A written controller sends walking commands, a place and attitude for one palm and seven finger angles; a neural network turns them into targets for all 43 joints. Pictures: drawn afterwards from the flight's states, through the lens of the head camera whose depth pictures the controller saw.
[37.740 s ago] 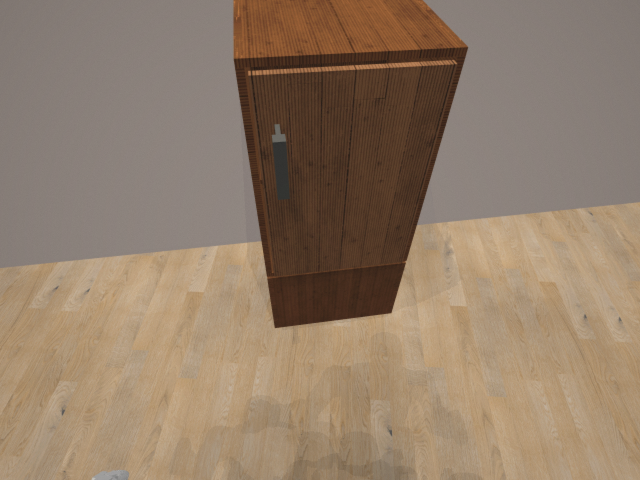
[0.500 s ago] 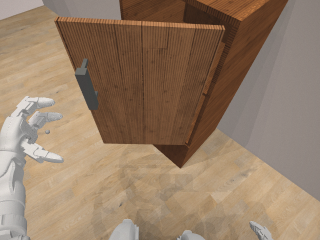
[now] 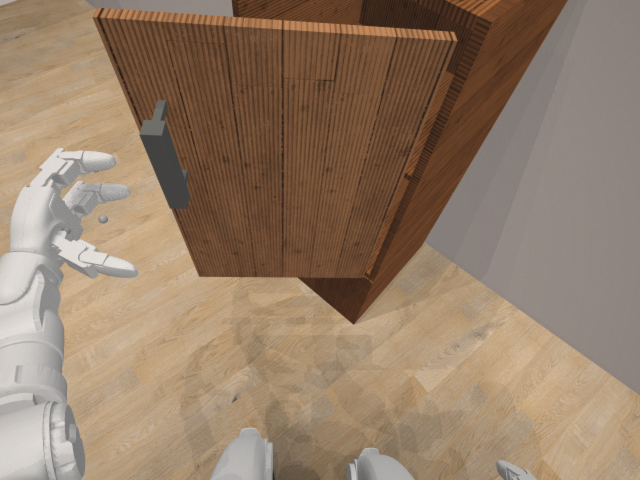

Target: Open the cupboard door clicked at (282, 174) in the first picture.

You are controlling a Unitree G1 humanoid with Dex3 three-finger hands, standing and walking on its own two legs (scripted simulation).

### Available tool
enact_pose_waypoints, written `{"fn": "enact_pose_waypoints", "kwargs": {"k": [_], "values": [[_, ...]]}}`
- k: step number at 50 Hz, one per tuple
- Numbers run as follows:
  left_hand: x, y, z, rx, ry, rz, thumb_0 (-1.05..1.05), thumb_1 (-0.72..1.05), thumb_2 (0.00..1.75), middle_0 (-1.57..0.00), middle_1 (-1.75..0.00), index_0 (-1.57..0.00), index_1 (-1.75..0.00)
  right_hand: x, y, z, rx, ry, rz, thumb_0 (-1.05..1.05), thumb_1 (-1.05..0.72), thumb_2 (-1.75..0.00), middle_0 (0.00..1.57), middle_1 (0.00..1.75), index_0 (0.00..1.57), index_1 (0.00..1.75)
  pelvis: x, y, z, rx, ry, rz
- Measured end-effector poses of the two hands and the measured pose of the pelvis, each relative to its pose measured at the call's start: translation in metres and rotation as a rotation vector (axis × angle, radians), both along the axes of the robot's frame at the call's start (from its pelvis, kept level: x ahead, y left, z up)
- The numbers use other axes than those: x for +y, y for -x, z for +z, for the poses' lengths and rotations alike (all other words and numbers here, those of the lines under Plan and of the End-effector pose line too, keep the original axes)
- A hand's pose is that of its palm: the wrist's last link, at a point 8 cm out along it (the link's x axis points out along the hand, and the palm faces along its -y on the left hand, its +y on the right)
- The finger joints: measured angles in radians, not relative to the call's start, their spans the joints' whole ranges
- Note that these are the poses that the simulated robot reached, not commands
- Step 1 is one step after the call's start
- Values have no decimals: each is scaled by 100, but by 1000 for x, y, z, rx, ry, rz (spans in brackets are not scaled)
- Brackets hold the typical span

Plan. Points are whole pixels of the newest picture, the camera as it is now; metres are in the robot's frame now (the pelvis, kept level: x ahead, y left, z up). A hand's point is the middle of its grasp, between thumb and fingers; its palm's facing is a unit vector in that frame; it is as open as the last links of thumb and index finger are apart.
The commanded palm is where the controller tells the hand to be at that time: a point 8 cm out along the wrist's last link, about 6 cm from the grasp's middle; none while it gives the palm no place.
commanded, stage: move the hooked fingers beside the handle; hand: left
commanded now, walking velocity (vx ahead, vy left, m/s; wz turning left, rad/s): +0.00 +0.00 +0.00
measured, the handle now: (170, 157) +0.51 +0.21 +0.06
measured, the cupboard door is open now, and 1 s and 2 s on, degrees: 43 43 43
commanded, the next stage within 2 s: slide the fingers in behind the handle in 1.20 s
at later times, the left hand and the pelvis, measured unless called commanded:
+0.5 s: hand (127, 183) +0.46 +0.26 +0.06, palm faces +0.05 -1.00 -0.03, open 14.0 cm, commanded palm +0.44 +0.30 +0.06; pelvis +0.00 -0.01 -0.01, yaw -1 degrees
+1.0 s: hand (113, 194) +0.44 +0.27 +0.06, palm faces +0.04 -1.00 -0.01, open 14.0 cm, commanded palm +0.43 +0.31 +0.06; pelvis +0.00 -0.01 -0.01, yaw -1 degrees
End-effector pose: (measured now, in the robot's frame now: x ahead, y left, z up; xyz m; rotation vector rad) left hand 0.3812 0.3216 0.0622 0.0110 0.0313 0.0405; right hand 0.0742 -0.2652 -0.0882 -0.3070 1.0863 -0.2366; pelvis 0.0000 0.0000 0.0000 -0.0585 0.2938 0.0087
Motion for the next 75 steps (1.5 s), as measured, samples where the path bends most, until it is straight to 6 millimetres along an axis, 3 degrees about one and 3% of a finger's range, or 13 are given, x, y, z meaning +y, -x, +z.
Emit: {"fn": "enact_pose_waypoints", "kwargs": {"k": [25,34,47,54,68,75], "values": [[-12,-59,-3,23,-15,10,-1,-50,30,-30,-120,-30,-120,-14,53,-13,171,8,-97,0,-91,-90,20,30,20,30,-10,1,-11,61,1,-25],[-6,-54,-3,16,-12,6,-1,-50,30,-29,-120,-30,-120,-17,57,-11,198,6,-115,0,-91,-90,20,30,20,30,-11,-4,-9,64,2,-29],[1,-40,-2,1,-3,3,-1,-50,30,-29,-120,-30,-120,-14,24,-7,120,11,-67,0,-91,-90,20,30,20,30,-8,-5,-8,48,8,-16],[-2,-43,-6,12,3,0,-1,-50,30,-30,-120,-30,-120,-9,15,-9,96,14,-37,0,-91,-90,20,30,20,30,-6,0,-10,51,11,-8],[3,-50,-6,3,-7,7,-1,-50,30,-30,-120,-30,-120,-4,42,-11,160,8,-78,0,-91,-90,20,30,20,30,-2,0,-11,60,15,-19],[-10,-51,-6,2,6,-23,-1,-50,30,-29,-120,-30,-120,-2,51,-11,193,2,-91,0,-91,-90,20,30,20,30,0,-2,-9,57,15,-15]]}}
